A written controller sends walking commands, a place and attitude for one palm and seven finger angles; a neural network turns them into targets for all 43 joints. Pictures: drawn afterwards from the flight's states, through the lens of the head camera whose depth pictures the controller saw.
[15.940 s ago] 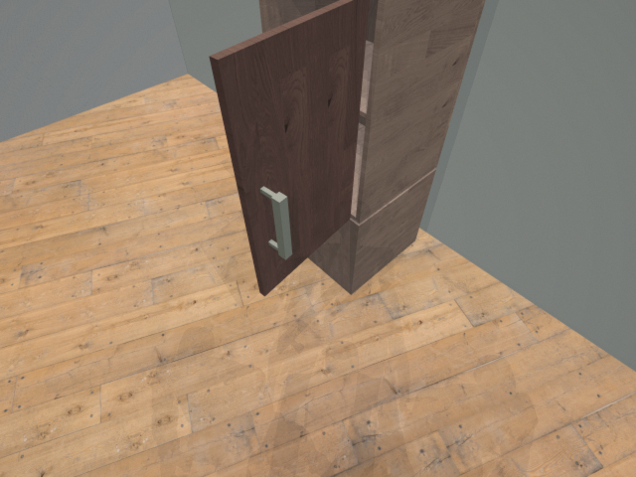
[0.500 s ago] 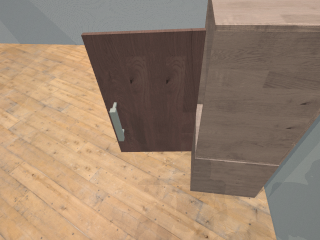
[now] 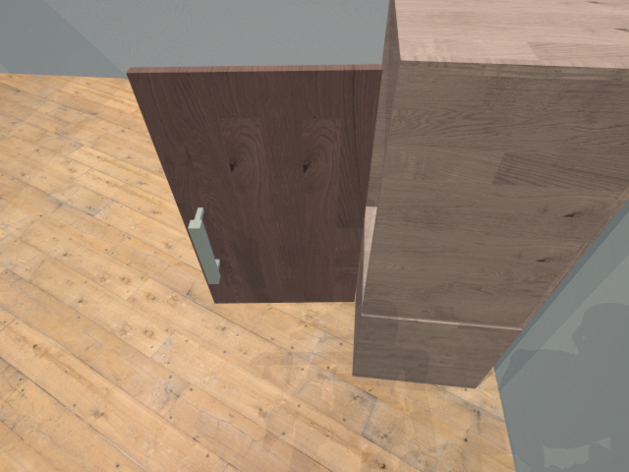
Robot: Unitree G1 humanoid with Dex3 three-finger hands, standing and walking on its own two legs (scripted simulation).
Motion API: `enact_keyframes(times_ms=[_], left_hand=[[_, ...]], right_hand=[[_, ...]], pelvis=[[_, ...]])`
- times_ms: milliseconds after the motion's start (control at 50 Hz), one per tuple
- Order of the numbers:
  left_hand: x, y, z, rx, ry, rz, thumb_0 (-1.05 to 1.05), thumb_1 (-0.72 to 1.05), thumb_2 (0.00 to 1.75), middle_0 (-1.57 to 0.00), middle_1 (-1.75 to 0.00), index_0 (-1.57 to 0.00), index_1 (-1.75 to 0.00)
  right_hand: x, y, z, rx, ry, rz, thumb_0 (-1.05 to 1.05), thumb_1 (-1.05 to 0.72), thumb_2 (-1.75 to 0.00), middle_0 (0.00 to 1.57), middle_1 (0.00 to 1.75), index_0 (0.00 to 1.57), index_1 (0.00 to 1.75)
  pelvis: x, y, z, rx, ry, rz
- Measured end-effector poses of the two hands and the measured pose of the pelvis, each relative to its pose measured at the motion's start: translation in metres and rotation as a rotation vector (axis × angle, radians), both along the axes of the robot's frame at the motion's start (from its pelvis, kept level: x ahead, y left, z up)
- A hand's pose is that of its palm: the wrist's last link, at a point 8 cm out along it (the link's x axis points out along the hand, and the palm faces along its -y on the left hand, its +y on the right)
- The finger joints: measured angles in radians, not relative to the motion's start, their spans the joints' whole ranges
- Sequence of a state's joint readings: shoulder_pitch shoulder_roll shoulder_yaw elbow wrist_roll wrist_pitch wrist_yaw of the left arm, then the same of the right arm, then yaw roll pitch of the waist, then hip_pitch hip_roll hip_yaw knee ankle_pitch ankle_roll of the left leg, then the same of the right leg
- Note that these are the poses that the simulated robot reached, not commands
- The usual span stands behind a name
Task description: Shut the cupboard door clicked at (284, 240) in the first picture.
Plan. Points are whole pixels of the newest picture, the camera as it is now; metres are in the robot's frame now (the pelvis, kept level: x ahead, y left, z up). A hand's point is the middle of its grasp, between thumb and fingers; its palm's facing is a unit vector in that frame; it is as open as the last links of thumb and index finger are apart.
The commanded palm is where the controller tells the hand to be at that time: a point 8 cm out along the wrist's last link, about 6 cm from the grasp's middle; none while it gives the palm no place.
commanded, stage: look again from close up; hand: left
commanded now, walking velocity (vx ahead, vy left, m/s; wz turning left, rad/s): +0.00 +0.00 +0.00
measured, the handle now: (207, 247) +0.54 +0.24 -0.10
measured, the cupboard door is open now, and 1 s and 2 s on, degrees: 97 97 97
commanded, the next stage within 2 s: shuffle to correct the standing spot in 0.30 s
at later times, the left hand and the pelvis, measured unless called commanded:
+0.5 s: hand out of the picture +0.03 +0.15 -0.17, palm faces +0.03 -0.98 -0.21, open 7.3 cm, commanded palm none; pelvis +0.02 -0.03 +0.00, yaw +1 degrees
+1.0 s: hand out of the picture +0.14 +0.18 -0.18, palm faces +0.03 -0.98 -0.21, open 7.3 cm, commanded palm none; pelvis +0.11 +0.00 +0.00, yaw +1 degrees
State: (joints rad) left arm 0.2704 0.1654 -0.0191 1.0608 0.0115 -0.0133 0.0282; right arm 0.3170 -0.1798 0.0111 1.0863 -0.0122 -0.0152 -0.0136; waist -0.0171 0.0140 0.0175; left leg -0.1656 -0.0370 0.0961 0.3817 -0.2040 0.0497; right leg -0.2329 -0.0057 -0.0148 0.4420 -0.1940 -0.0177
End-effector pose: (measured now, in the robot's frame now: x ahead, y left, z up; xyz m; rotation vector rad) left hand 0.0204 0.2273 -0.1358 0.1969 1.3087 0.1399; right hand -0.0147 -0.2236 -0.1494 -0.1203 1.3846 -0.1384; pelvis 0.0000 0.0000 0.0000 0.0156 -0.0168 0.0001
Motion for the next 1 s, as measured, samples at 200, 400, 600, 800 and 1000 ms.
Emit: enact_keyframes(times_ms=[200,400,600,800,1000], left_hand=[[0.014,-0.011,0.001,0.005,-0.009,0.006,0.00,0.92,0.90,-0.20,-0.30,-0.20,-0.29],[0.008,-0.023,-0.001,-0.004,0.014,0.027,0.00,0.92,0.90,-0.20,-0.30,-0.20,-0.29],[-0.005,-0.031,-0.008,-0.031,0.046,0.081,0.00,0.91,0.90,-0.20,-0.30,-0.20,-0.30],[-0.006,-0.010,-0.021,-0.067,0.158,0.122,0.00,0.91,0.90,-0.20,-0.30,-0.20,-0.29],[0.118,0.004,-0.009,-0.012,0.011,0.044,0.01,0.93,0.90,-0.20,-0.30,-0.20,-0.29]], right_hand=[[0.018,-0.006,-0.001,0.013,-0.007,0.010,0.00,-0.91,-0.90,0.20,0.30,0.20,0.30],[0.039,-0.020,0.001,-0.002,-0.029,0.029,0.00,-0.91,-0.90,0.20,0.30,0.20,0.30],[0.044,-0.030,0.001,-0.020,0.005,0.053,0.00,-0.91,-0.90,0.20,0.30,0.20,0.30],[0.055,-0.011,0.009,-0.062,0.047,0.027,0.00,-0.91,-0.90,0.20,0.30,0.20,0.30],[0.052,0.027,0.004,0.020,0.172,-0.001,0.00,-0.91,-0.90,0.20,0.30,0.20,0.30]], pelvis=[[0.011,-0.012,0.001,-0.001,-0.002,0.002],[0.019,-0.022,0.001,-0.001,-0.005,0.007],[0.032,-0.025,-0.002,-0.018,-0.002,0.019],[0.071,-0.002,-0.008,-0.013,0.024,0.008],[0.110,0.002,-0.005,-0.007,0.024,0.023]])
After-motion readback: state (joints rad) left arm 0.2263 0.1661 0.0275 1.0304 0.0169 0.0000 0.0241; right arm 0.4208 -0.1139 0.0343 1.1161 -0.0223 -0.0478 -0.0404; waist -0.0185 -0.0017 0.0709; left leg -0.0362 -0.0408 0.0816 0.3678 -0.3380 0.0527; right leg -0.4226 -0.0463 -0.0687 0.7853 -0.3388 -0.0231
